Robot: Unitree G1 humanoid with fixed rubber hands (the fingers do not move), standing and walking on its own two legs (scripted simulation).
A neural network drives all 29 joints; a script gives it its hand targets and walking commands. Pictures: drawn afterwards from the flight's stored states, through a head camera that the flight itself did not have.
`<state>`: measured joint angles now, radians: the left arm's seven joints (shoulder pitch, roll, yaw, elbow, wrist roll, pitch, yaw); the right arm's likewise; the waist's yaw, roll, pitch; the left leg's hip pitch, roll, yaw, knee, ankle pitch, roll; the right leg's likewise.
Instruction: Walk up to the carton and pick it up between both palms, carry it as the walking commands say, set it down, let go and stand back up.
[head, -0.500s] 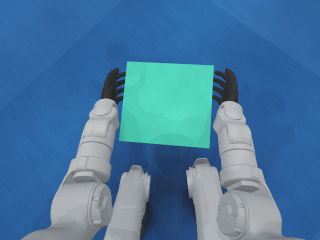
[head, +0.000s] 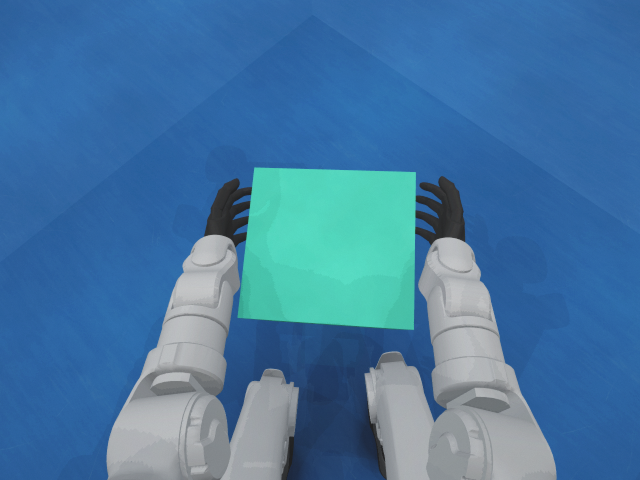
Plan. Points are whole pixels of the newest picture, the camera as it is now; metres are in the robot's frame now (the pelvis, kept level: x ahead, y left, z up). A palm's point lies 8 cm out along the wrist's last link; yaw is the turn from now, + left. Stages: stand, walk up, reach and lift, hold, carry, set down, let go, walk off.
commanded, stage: reach and lift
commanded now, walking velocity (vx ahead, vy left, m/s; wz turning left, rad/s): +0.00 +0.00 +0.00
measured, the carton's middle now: (333, 260) +0.42 -0.01 -0.14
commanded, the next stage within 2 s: none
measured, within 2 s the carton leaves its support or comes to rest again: neither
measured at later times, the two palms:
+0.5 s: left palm (215, 228) +0.41 +0.12 +0.02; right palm (478, 233) +0.40 -0.16 +0.02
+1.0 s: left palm (191, 211) +0.40 +0.12 +0.09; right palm (510, 207) +0.39 -0.16 +0.10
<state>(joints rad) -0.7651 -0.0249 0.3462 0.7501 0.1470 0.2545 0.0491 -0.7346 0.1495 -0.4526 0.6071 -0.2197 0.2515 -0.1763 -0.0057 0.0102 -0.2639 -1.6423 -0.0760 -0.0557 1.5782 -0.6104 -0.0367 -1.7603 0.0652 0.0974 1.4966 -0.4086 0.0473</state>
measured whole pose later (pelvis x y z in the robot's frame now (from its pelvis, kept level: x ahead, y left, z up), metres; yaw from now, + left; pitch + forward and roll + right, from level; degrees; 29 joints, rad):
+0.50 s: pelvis +0.03 +0.00 +0.06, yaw -1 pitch +33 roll +1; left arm -0.59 -0.08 0.30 0.70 0.16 0.26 0.07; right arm -0.57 0.17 -0.42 0.58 -0.22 0.23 -0.15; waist -0.02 0.01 -0.28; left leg -1.34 -0.06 -0.06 1.34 -0.57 -0.03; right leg -1.46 0.06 0.11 1.28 -0.39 0.04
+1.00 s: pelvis +0.04 -0.01 +0.13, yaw -1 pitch +25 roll +1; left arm -0.49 -0.12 0.34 0.64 0.21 0.29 0.06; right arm -0.48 0.22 -0.42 0.53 -0.27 0.26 -0.14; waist -0.02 0.01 -0.22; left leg -1.00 -0.04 -0.08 1.04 -0.48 -0.03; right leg -1.11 0.05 0.09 0.99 -0.32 0.02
